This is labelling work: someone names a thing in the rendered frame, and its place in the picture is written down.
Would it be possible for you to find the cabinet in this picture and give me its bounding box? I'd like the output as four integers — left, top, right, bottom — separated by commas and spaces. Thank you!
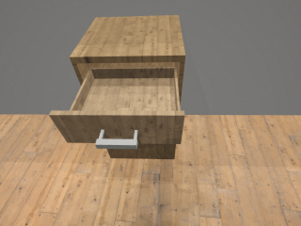
70, 15, 186, 159

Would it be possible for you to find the drawer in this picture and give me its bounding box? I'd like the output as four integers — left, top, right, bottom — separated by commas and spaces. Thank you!
49, 67, 185, 144

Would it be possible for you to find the handle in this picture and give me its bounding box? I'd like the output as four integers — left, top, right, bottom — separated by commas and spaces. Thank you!
95, 129, 138, 150

